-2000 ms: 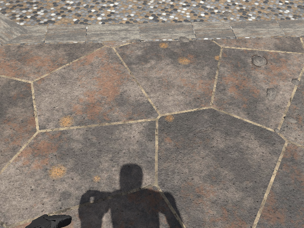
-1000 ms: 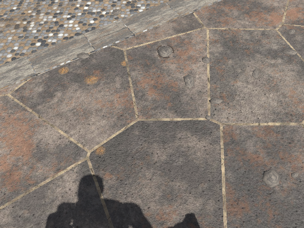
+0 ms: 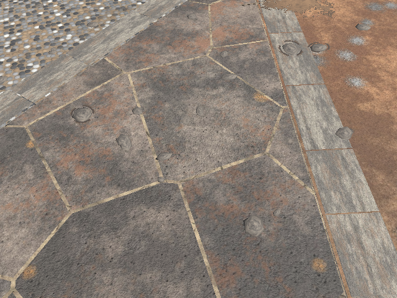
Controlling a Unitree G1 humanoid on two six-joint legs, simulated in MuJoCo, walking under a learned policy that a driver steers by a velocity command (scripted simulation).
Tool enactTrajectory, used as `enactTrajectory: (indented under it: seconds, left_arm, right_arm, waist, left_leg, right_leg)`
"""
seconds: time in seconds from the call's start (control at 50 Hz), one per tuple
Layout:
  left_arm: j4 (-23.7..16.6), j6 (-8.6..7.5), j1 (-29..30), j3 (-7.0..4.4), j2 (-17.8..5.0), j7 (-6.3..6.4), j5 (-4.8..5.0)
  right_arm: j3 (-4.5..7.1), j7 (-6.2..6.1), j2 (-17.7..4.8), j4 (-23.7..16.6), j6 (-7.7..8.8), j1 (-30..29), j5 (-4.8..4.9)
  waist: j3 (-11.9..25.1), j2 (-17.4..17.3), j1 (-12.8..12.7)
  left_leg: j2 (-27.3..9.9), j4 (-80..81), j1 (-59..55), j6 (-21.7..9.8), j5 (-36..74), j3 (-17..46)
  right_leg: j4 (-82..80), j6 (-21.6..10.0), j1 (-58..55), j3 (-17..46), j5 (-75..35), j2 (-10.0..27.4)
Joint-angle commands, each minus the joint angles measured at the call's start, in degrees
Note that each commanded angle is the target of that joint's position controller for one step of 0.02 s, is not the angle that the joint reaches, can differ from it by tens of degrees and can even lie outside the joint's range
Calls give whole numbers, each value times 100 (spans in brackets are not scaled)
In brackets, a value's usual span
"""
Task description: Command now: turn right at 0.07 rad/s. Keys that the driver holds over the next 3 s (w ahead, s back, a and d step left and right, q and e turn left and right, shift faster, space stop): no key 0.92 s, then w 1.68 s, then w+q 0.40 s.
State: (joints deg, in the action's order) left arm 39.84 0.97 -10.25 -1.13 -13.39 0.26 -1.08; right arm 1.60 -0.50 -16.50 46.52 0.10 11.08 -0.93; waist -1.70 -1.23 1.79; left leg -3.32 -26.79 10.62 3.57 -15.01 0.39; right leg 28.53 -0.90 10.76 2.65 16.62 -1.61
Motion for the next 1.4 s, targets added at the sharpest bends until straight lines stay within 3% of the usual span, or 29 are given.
enactTrajectory:
  seconds: [0.02,0.16,0.38,0.92,0.96,1.0,1.02,1.06,1.08,1.12,1.14,1.16,1.18,1.2,1.22,1.24,1.26,1.3,1.34,1.4]
  left_arm:
    - [-268,-89,11,-214,-829,38,9]
    - [-55,-90,24,-210,-765,40,30]
    - [509,-95,-137,-222,-751,79,62]
    - [1684,-84,-438,-109,-615,175,112]
    - [1781,-55,-556,-123,-635,200,149]
    - [1750,-62,-594,-181,-807,213,198]
    - [1744,-110,-685,-205,-875,200,211]
    - [1812,-237,-1001,-295,-1110,158,259]
    - [1799,-282,-990,-316,-1131,149,275]
    - [1607,-328,-429,-277,-1009,121,310]
    - [1464,-322,-21,-241,-893,106,336]
    - [1347,-357,200,-175,-625,90,288]
    - [1113,-453,343,-99,-294,95,238]
    - [1029,-562,368,-155,-508,106,321]
    - [1103,-636,195,-179,-596,59,394]
    - [1234,-683,6,-175,-551,5,394]
    - [1263,-724,37,-211,-599,-19,343]
    - [1209,-750,294,-269,-617,-93,256]
    - [1132,-708,517,-218,-354,-163,244]
    - [782,-676,1360,-96,-109,-196,250]
  right_arm:
    - [144,-40,-617,-197,86,-70,14]
    - [148,-105,-656,140,81,26,35]
    - [136,-178,-656,611,46,127,62]
    - [43,-241,-329,1364,2,493,81]
    - [33,-257,-245,1453,-15,626,121]
    - [40,-274,-247,1344,18,497,150]
    - [25,-257,-183,1271,82,415,148]
    - [-26,-162,67,1179,269,385,181]
    - [-23,-105,63,1143,357,368,211]
    - [-20,-10,107,1217,491,755,277]
    - [15,6,70,1420,526,1268,267]
    - [111,3,-211,1636,534,1873,198]
    - [311,49,-990,1776,564,2622,207]
    - [263,103,-967,1735,628,2562,95]
    - [160,96,-575,1582,681,2093,90]
    - [111,109,-373,1464,708,1844,117]
    - [94,131,-339,1402,699,1701,142]
    - [2,120,-57,1411,614,1836,104]
    - [-10,54,-78,1414,531,2034,78]
    - [17,-56,-319,1294,468,1955,60]
  waist:
    - [145,479,-93]
    - [188,235,-84]
    - [154,189,-71]
    - [-87,119,-109]
    - [-33,208,-137]
    - [-488,417,-209]
    - [-689,593,-264]
    - [-701,1211,-343]
    - [-754,1264,-323]
    - [-826,1162,74]
    - [-805,921,366]
    - [-567,165,533]
    - [-222,-1482,678]
    - [-332,-1398,542]
    - [-668,-760,257]
    - [-681,-553,142]
    - [-663,-403,97]
    - [-520,-464,141]
    - [-405,-475,179]
    - [-600,-387,279]
  left_leg:
    - [-56,227,28,1,784,39]
    - [-85,303,-98,41,911,32]
    - [-56,328,-169,-7,941,-13]
    - [95,358,-5,-115,749,-110]
    - [318,157,87,-185,-566,-344]
    - [423,-214,674,-342,-1853,-403]
    - [428,-469,984,-397,-1912,-398]
    - [444,-1387,1356,-462,-1229,-465]
    - [306,-1659,1290,-575,-1136,-279]
    - [222,-835,596,-854,-1161,-232]
    - [297,43,-338,-919,-767,-232]
    - [-137,493,-1223,-942,-593,549]
    - [-1357,1497,-1879,-1506,-1404,2722]
    - [-2004,1877,-1730,-1948,-1662,4068]
    - [-1928,1797,-1641,-1880,-1395,3630]
    - [-1612,1777,-1664,-1674,-1038,2927]
    - [-1416,1806,-1752,-1497,-502,2386]
    - [-1051,1815,-1783,-1259,1016,1455]
    - [-895,1817,-1732,-1280,1844,973]
    - [-742,2061,-1054,-1302,1850,569]
  right_leg:
    - [-687,-254,-26,725,-1213,649]
    - [-632,-244,-76,595,-1434,525]
    - [-584,-159,-65,372,-1524,366]
    - [-598,-18,70,102,-1116,207]
    - [-666,-120,123,57,610,99]
    - [-909,-389,600,438,2556,312]
    - [-1112,-552,683,829,2976,576]
    - [-1649,-1008,449,1995,3350,1360]
    - [-1808,-1182,648,2408,3283,1623]
    - [-1630,-1056,1087,2087,2769,1523]
    - [-1221,-788,1553,1483,2219,1125]
    - [38,-455,2064,682,1275,594]
    - [1944,-34,2883,-368,999,-155]
    - [3111,-65,3437,52,1575,-59]
    - [3724,-188,3776,277,1146,279]
    - [3835,-287,3848,219,599,460]
    - [3677,-331,3924,115,174,601]
    - [3232,-286,3676,-106,-331,745]
    - [2758,-140,3512,-341,-624,687]
    - [1392,37,2954,-558,-1252,495]
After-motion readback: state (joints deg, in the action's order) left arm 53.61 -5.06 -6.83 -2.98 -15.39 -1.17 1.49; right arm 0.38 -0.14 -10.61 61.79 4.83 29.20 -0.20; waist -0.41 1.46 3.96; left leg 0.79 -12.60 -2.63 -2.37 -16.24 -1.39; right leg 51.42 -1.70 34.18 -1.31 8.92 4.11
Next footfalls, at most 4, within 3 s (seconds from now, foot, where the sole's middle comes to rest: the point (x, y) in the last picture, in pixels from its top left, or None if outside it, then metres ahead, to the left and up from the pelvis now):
1.60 right None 0.41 -0.08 -0.77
2.12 left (163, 244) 0.72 0.16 -0.77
2.70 right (221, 174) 1.03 -0.07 -0.77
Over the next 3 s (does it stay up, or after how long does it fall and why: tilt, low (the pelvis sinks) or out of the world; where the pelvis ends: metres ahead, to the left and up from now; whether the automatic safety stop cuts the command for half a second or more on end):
stays up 1.01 0.02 0.01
